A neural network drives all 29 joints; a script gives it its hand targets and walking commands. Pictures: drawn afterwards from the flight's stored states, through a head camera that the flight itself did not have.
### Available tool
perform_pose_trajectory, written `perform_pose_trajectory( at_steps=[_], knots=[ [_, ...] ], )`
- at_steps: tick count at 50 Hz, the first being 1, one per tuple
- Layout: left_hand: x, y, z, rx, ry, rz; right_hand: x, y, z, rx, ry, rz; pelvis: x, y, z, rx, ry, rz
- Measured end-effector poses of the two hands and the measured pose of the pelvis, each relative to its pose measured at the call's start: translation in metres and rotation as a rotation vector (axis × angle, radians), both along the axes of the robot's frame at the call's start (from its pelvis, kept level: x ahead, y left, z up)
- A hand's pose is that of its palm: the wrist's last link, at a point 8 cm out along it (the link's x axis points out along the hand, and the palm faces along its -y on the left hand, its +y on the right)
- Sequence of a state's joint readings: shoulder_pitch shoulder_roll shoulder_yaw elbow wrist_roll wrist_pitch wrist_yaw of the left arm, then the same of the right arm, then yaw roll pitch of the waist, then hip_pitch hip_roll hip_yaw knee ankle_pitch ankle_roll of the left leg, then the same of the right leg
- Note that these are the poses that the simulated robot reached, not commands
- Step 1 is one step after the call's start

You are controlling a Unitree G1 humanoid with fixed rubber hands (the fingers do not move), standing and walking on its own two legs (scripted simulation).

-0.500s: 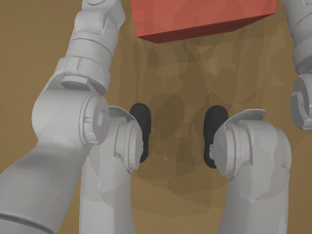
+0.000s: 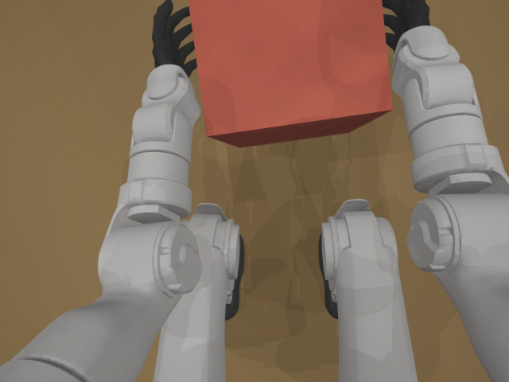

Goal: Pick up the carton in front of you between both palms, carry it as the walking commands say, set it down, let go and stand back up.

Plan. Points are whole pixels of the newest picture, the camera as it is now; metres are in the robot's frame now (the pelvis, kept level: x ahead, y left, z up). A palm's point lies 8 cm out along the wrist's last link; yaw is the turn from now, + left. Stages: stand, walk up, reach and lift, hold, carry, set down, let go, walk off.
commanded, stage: reach and lift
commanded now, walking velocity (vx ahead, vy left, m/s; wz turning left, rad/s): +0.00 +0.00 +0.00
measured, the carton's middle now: (286, 68) +0.53 -0.03 -0.16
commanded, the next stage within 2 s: none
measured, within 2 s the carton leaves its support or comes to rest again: neither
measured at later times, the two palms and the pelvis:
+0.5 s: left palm (95, 41) +0.48 +0.13 +0.07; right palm out of the picture +0.49 -0.17 +0.07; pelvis +0.01 +0.00 +0.12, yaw -1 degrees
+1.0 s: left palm out of the picture +0.44 +0.13 +0.24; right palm out of the picture +0.43 -0.16 +0.23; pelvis +0.05 +0.00 +0.26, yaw -2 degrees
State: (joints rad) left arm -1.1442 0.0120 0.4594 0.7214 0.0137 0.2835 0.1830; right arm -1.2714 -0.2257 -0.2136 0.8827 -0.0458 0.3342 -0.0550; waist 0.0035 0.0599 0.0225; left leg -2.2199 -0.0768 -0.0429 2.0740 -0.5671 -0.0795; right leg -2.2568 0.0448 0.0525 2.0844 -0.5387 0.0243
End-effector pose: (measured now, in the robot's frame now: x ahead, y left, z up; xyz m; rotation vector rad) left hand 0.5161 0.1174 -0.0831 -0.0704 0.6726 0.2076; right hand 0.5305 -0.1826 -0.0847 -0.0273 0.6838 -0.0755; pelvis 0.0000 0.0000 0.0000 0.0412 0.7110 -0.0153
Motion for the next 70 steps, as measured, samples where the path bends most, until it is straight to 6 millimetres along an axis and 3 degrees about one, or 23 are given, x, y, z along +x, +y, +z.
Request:
perform_pose_trajectory(
  at_steps=[7, 18, 25, 42, 60, 70],
  knots=[
    [-0.018, 0.003, 0.059, 0.008, 0.028, -0.007, -0.018, 0.003, 0.061, -0.003, 0.029, -0.002, -0.008, 0.002, 0.042, 0.005, 0.021, -0.017],
    [-0.026, 0.012, 0.115, 0.016, 0.007, -0.021, -0.032, 0.011, 0.114, 0.0, 0.009, -0.016, -0.005, 0.004, 0.088, -0.007, 0.039, -0.002],
    [-0.033, 0.009, 0.155, 0.015, 0.0, -0.032, -0.044, 0.009, 0.151, 0.018, 0.004, -0.039, 0.007, 0.005, 0.119, -0.012, 0.019, -0.01],
    [-0.062, 0.015, 0.27, 0.011, 0.008, -0.047, -0.079, 0.015, 0.265, 0.031, 0.012, -0.067, 0.041, 0.003, 0.216, -0.022, -0.129, -0.019],
    [-0.093, 0.021, 0.379, 0.014, 0.006, -0.077, -0.118, 0.021, 0.375, 0.032, 0.011, -0.094, 0.074, 0.006, 0.312, -0.043, -0.383, -0.023],
    [-0.108, 0.023, 0.438, 0.024, -0.009, -0.102, -0.137, 0.024, 0.435, 0.026, -0.006, -0.106, 0.09, 0.007, 0.353, -0.054, -0.561, -0.026]
  ],
)
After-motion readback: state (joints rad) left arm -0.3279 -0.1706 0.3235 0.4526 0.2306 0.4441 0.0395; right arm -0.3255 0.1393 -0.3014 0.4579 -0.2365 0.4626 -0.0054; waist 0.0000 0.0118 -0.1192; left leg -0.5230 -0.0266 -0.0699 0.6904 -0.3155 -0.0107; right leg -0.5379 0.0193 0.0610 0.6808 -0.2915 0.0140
